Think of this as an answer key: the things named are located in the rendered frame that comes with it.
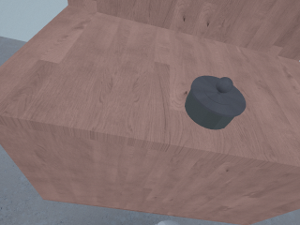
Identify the knob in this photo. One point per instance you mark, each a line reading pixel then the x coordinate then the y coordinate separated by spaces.
pixel 224 85

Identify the lid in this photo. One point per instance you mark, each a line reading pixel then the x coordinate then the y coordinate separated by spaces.
pixel 204 90

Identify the pot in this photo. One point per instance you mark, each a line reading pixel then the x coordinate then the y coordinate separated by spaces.
pixel 203 117

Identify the table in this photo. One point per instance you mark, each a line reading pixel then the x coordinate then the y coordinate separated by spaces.
pixel 92 108

